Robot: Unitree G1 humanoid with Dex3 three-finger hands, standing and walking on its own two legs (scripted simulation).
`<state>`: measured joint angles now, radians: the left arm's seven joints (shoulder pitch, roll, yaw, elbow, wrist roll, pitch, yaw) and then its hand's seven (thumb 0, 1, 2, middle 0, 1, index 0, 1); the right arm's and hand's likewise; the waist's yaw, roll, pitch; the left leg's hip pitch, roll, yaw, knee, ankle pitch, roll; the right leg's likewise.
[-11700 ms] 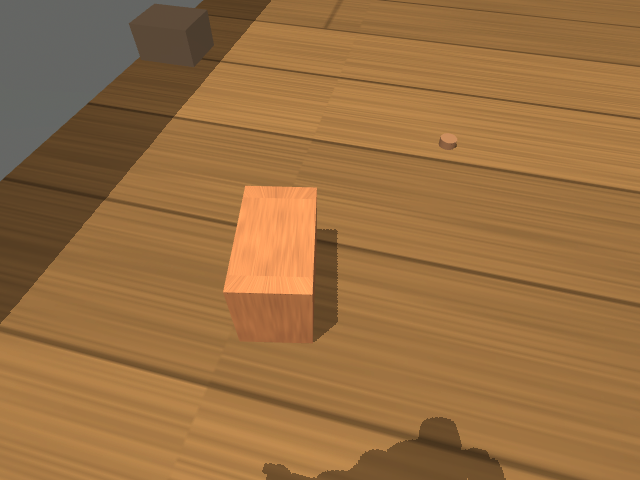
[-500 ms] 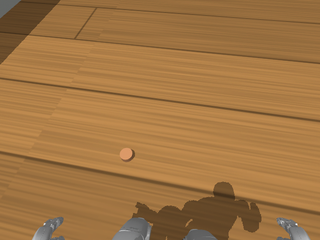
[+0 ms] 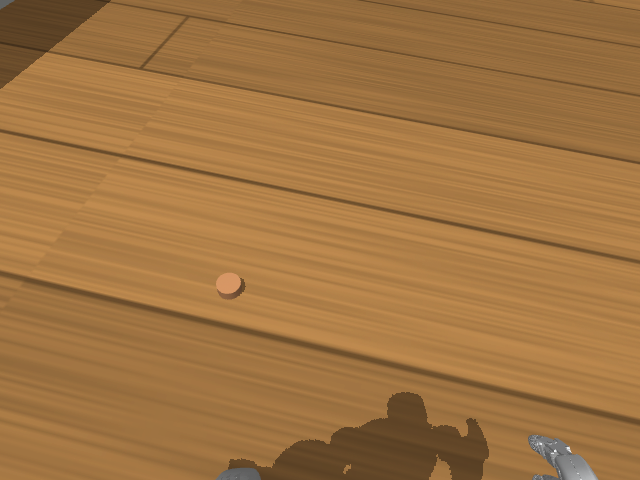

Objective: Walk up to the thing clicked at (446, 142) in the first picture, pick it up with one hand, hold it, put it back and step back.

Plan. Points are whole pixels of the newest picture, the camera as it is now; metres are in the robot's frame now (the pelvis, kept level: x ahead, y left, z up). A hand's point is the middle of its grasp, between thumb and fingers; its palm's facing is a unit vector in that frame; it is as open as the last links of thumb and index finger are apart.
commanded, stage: walk up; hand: left
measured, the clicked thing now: (229, 286) +0.76 +0.28 -0.74
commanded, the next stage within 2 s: stand in 1.10 s
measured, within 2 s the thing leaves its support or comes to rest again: neither
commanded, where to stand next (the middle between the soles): +0.38 +0.03 m, yaw +2 degrees
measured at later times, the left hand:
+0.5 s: hand out of the picture +0.08 +0.28 -0.14, palm faces +0.06 -0.93 -0.36, open 7.4 cm
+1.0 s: hand out of the picture +0.11 +0.26 -0.14, palm faces +0.10 -0.94 -0.33, open 7.4 cm
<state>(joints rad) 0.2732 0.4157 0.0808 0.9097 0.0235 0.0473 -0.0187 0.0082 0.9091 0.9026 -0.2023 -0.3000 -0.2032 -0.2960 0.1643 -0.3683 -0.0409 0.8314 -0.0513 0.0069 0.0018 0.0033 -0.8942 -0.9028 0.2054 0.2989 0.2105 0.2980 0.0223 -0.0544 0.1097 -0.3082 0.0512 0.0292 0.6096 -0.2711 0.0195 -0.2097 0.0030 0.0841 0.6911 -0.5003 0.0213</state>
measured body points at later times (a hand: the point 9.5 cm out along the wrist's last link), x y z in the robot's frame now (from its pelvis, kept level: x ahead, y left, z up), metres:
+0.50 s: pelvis +0.00 +0.00 +0.01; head +0.02 +0.02 +0.46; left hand +0.08 +0.33 -0.11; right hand +0.07 -0.30 -0.11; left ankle +0.01 +0.13 -0.73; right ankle -0.01 -0.14 -0.71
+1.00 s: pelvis +0.01 +0.00 +0.01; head +0.03 +0.01 +0.46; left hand +0.10 +0.31 -0.12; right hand +0.14 -0.29 -0.11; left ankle +0.01 +0.13 -0.73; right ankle +0.02 -0.14 -0.73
